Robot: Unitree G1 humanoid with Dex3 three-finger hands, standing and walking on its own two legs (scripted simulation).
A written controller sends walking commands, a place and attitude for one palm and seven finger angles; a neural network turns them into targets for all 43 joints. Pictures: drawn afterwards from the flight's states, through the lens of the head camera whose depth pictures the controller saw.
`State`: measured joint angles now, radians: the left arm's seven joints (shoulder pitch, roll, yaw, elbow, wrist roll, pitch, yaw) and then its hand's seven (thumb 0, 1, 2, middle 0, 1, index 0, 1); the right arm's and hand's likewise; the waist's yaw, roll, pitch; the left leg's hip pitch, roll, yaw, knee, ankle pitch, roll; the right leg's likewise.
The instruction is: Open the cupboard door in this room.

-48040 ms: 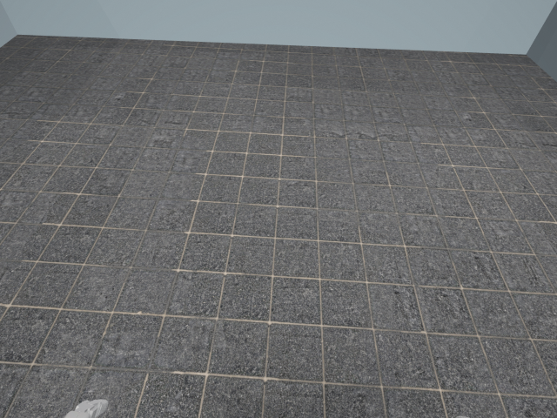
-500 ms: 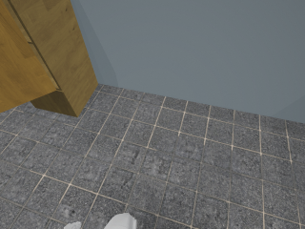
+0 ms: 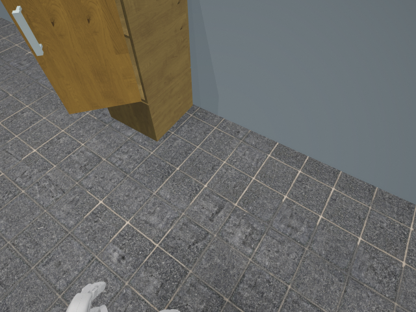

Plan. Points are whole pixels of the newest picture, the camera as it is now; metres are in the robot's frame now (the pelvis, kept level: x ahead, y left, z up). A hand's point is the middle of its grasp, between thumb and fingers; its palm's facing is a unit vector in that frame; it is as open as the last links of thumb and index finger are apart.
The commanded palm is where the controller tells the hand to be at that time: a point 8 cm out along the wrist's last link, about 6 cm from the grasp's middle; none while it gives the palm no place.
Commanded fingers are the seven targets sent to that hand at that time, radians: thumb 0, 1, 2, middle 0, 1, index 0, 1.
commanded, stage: turn to face it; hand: left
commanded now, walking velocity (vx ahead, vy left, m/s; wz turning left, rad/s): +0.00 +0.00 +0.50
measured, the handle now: (29, 31) +0.97 +0.68 +0.00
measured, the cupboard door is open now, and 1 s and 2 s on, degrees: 48 48 48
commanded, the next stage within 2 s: take the last steps up to it in 0.34 s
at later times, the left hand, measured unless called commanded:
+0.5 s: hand out of the picture -0.03 +0.20 -0.18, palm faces +0.30 -0.93 -0.23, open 7.4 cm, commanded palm none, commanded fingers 0.00 0.90 0.90 -0.20 -0.30 -0.20 -0.30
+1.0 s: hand out of the picture -0.04 +0.19 -0.17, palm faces +0.48 -0.86 -0.17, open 7.4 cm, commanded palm none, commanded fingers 0.00 0.90 0.90 -0.20 -0.30 -0.20 -0.30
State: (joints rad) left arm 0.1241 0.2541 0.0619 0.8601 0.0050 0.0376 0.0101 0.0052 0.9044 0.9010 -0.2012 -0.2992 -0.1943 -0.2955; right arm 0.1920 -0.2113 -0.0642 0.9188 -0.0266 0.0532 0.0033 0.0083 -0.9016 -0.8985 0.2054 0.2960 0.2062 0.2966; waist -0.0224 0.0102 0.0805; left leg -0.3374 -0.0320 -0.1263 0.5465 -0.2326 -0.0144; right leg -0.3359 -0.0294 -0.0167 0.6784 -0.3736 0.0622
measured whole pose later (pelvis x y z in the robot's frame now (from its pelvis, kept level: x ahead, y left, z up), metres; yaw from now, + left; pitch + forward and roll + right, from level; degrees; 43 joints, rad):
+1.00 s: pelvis +0.08 +0.06 +0.00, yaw +24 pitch +1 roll +1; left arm 0.39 0.16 0.04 1.08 0.03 -0.05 0.00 0.00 0.90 0.90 -0.21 -0.30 -0.20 -0.30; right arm 0.16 -0.21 -0.06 0.99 -0.02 0.02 0.05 0.01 -0.91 -0.90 0.20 0.29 0.20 0.30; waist 0.05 -0.05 0.07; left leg -0.45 0.05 0.09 0.64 -0.26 -0.02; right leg -0.03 -0.18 -0.17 0.40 -0.37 0.10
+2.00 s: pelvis +0.36 +0.29 +0.00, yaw +20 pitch +0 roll +0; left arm 0.31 0.19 0.05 1.10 0.02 -0.01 -0.01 0.01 0.91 0.90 -0.20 -0.30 -0.19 -0.30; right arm 0.20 -0.15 -0.03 1.00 -0.03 -0.07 -0.02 0.00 -0.91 -0.90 0.20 0.30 0.20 0.30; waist 0.03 -0.05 0.04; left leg -0.31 0.02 0.15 0.51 -0.21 0.06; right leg -0.45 -0.09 -0.07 1.13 -0.38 -0.02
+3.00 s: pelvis +0.43 +0.32 +0.00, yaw +20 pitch -1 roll +0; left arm 0.29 0.18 0.01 1.01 0.02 0.02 0.02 0.00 0.90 0.90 -0.20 -0.30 -0.19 -0.30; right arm 0.22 -0.17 -0.03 0.93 -0.02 0.00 -0.02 0.00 -0.92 -0.90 0.20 0.30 0.20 0.30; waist 0.02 0.02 0.03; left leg -0.20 0.01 0.14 0.55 -0.34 0.04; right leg -0.32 -0.05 -0.07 0.56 -0.22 0.00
